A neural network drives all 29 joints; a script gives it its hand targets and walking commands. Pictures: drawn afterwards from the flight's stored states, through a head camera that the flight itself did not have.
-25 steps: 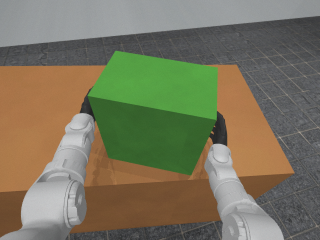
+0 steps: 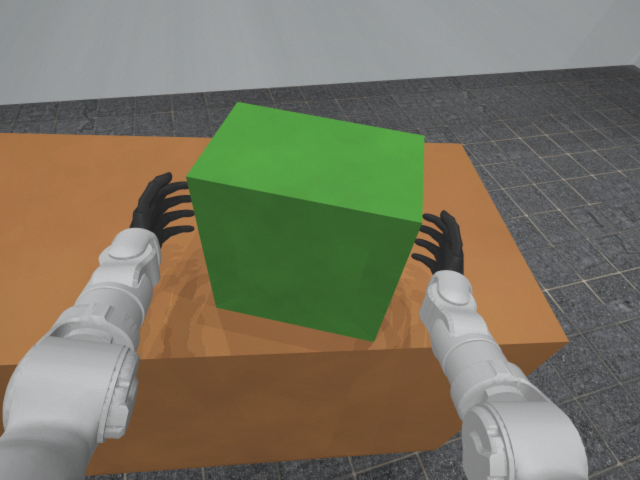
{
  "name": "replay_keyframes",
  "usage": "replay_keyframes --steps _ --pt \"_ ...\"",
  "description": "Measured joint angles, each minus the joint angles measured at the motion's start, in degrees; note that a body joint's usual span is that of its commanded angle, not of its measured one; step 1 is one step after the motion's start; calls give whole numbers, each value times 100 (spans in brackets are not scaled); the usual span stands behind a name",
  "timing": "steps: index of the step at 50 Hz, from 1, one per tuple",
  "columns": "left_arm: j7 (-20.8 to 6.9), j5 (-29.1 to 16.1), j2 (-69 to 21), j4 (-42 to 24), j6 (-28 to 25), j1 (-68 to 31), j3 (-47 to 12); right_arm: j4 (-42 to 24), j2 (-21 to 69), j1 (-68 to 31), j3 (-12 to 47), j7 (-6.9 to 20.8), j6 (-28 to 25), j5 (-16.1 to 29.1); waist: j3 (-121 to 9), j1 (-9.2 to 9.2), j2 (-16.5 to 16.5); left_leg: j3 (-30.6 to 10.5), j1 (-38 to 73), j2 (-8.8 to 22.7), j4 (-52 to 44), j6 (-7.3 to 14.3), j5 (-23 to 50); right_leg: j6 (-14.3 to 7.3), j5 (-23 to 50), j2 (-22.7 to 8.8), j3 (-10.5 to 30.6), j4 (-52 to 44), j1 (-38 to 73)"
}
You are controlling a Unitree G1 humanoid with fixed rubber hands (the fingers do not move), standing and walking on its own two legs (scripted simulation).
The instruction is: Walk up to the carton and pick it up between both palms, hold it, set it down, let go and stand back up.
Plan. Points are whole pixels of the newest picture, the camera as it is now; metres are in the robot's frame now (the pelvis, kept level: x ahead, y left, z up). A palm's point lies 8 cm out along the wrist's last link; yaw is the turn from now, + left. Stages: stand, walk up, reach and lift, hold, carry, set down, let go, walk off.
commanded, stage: set down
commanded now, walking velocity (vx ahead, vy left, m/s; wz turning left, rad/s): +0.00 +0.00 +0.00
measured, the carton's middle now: (310, 229) +0.46 -0.02 +0.06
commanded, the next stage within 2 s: none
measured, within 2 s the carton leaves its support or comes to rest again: neither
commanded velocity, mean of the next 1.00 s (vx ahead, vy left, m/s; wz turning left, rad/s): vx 0.00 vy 0.00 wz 0.00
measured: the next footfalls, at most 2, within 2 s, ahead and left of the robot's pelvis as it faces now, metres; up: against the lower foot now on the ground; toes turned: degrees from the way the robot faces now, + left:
none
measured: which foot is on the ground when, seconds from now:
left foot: down 0.00-1.00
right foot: down 0.00-1.00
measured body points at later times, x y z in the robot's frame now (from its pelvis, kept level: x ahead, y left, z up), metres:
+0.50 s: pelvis -0.02 +0.00 +0.00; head -0.01 +0.03 +0.45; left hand +0.41 +0.19 +0.07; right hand +0.33 -0.22 +0.05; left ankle -0.01 +0.10 -0.74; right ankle +0.03 -0.15 -0.74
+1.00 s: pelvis -0.02 +0.00 +0.00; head -0.03 +0.03 +0.45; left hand +0.38 +0.21 +0.06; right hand +0.30 -0.22 +0.05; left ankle -0.01 +0.10 -0.74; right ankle +0.03 -0.15 -0.74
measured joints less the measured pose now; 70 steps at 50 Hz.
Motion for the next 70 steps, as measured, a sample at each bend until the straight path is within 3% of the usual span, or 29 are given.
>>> replay_keyframes --steps 9,19,31,38,48,62,70 --pt "-182 101 2 -11 5 38 -30 -1 -16 154 418 -164 -104 226 -5 0 113 0 -5 0 0 0 19 0 17 0 0 0 -5" --pt "-278 160 4 -482 251 539 -27 -314 -22 848 550 -290 -232 403 -8 -1 69 0 37 0 3 0 81 -1 79 0 0 0 40" --pt "-279 -87 156 -720 345 762 -27 -922 -25 1039 550 -281 286 417 -9 0 -178 0 70 -2 4 0 201 -35 183 0 0 31 59" --pt "-285 -26 258 -924 453 1021 -28 -1099 -24 1157 576 -295 397 420 -10 0 -164 0 198 -2 4 0 180 -38 162 0 0 31 187" --pt "-413 154 278 -1813 730 1812 -27 -1766 -23 1859 808 -349 464 523 55 -1 -100 1 571 -2 4 1 56 -38 36 0 0 34 558" --pt "-497 199 294 -3544 1209 3153 243 -3441 -24 3389 1119 -343 635 607 206 0 -108 1 931 -3 4 27 -60 -38 -85 0 0 34 916" --pt "-516 156 316 -4436 1518 3889 339 -4475 -24 4120 1249 -322 1001 609 275 0 -110 1 1044 -3 4 36 -81 -38 -107 0 0 35 1029"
